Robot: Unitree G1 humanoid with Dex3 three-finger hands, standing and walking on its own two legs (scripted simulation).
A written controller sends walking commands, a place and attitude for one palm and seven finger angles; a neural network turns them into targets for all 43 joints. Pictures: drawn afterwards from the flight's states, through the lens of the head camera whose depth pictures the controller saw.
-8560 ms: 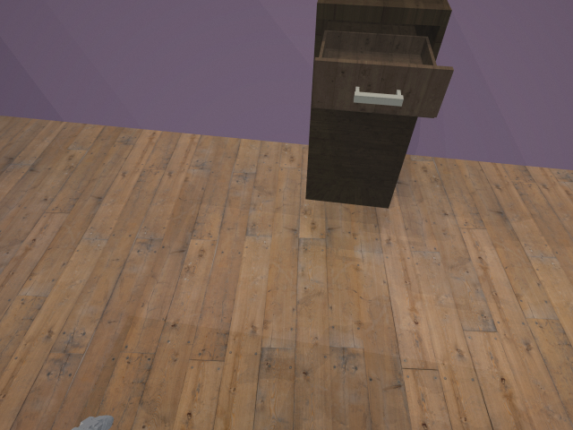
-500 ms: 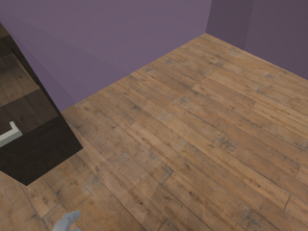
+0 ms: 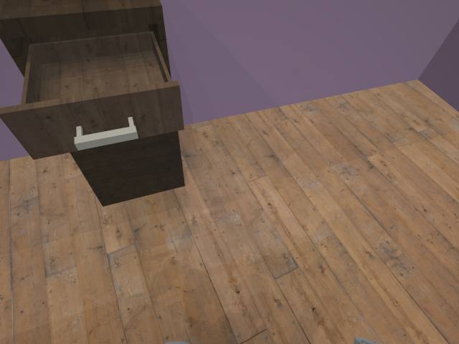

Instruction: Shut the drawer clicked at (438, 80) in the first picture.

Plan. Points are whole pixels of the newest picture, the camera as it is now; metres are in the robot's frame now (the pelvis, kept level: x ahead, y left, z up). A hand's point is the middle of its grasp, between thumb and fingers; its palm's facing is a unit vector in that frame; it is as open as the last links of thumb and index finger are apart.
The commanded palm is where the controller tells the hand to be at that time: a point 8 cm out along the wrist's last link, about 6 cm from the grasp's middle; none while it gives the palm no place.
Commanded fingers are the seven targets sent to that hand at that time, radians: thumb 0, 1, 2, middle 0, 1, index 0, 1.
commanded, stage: turn to face it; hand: left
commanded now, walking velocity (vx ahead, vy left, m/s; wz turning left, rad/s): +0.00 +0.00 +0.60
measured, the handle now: (106, 131) +0.52 +0.33 +0.01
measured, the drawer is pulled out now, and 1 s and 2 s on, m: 0.30 0.30 0.30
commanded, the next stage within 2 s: take the last steps up to it in 0.58 s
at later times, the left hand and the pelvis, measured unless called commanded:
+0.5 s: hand out of the picture +0.05 +0.19 -0.12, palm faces +0.26 -0.92 -0.29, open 7.4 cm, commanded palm none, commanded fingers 0.00 0.90 0.90 -0.20 -0.30 -0.20 -0.30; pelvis -0.01 -0.04 +0.01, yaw +14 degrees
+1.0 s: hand out of the picture -0.12 +0.16 -0.16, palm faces +0.41 -0.89 -0.17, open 7.4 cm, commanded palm none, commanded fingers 0.00 0.90 0.90 -0.20 -0.30 -0.20 -0.30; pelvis -0.01 +0.00 +0.02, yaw +20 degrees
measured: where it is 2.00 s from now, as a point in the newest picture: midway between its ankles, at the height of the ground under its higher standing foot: (224, 317)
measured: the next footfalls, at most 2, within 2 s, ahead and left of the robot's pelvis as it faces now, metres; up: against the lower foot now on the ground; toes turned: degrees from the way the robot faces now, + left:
right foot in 0.44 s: +0.06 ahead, -0.13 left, +0.00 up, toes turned +11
left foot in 0.88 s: -0.07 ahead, +0.10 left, +0.00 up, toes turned +23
